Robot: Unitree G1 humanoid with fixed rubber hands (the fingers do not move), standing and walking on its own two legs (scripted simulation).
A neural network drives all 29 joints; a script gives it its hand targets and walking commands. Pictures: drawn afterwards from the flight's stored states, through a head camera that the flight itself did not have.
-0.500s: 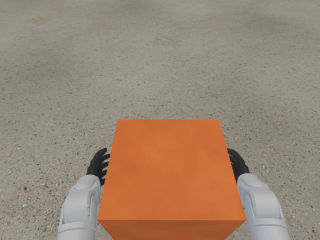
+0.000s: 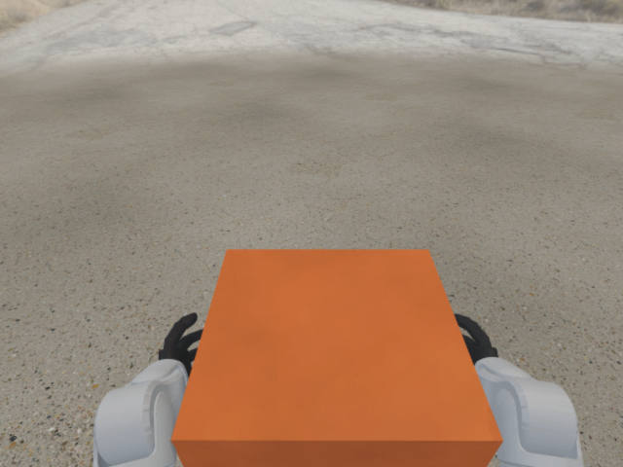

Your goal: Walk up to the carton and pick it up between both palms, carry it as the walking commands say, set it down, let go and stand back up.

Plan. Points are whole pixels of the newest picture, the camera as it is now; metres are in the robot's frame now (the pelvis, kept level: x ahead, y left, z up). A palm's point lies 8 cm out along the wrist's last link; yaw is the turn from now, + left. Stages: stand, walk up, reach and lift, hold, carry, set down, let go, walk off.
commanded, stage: carry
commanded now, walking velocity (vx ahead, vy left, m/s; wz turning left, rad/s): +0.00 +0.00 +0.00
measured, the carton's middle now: (327, 393) +0.23 -0.01 +0.04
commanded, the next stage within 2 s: none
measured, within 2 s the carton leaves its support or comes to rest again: neither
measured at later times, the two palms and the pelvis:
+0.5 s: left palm (150, 395) +0.19 +0.19 +0.10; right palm (470, 386) +0.19 -0.17 +0.09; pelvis -0.03 +0.01 +0.01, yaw +1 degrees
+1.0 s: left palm (104, 409) +0.18 +0.24 +0.09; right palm (429, 404) +0.18 -0.12 +0.08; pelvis -0.05 +0.07 +0.01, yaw -2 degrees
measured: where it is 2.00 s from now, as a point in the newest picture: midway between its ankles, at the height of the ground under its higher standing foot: outside the picture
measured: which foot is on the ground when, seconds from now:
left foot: down 0.00-1.00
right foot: down 0.00-1.00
